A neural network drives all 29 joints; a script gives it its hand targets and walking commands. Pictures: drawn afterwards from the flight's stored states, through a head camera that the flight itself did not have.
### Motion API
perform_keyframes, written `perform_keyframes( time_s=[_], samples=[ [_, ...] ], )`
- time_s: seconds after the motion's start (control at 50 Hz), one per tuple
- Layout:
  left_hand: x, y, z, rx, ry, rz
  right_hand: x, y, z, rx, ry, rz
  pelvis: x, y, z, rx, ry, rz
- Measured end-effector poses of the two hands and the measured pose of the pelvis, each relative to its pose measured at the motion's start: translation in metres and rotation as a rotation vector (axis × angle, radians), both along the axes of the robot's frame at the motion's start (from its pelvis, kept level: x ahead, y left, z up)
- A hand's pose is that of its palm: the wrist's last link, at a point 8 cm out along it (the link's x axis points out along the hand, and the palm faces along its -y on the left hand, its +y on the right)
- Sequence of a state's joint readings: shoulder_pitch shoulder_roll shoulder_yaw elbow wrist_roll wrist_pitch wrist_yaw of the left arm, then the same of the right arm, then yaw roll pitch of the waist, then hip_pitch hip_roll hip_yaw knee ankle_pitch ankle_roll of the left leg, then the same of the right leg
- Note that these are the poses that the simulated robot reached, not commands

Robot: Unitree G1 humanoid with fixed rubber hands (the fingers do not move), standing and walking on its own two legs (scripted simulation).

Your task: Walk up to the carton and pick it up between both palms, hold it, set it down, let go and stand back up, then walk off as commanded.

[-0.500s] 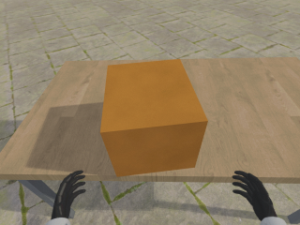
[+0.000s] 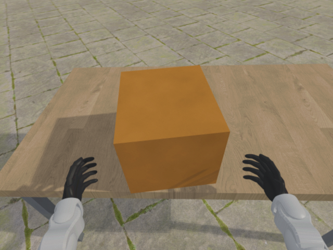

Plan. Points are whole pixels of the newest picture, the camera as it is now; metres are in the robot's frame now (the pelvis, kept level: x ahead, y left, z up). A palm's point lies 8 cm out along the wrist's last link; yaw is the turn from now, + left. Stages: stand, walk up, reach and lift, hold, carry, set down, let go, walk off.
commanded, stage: reach and lift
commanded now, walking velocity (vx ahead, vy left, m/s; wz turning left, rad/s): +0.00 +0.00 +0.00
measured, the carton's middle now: (167, 126) +0.50 +0.02 +0.02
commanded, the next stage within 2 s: none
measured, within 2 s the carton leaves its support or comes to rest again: neither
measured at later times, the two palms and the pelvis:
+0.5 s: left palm (76, 154) +0.33 +0.24 +0.10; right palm (264, 147) +0.35 -0.21 +0.08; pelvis +0.01 +0.00 +0.00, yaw +0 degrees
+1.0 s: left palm (84, 116) +0.40 +0.22 +0.15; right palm (257, 115) +0.42 -0.21 +0.13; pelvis +0.01 +0.00 +0.00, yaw +0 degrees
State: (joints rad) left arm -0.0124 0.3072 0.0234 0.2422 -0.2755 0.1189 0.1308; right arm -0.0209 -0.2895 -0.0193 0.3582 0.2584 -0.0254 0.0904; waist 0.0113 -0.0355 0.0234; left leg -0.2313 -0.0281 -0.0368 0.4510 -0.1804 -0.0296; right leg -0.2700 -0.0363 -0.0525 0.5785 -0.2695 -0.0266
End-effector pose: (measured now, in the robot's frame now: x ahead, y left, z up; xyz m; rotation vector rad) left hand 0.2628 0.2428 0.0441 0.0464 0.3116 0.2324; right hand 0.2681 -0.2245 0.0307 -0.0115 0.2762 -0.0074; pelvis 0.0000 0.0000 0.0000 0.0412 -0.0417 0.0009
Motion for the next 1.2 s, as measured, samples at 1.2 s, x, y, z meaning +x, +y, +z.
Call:
perform_keyframes(
  time_s=[1.2],
  samples=[
    [0.169,-0.026,0.121,-0.07,-0.024,-0.05,0.176,0.014,0.114,-0.012,0.005,-0.019,0.021,0.005,0.005,-0.02,0.08,-0.006]
  ],
)
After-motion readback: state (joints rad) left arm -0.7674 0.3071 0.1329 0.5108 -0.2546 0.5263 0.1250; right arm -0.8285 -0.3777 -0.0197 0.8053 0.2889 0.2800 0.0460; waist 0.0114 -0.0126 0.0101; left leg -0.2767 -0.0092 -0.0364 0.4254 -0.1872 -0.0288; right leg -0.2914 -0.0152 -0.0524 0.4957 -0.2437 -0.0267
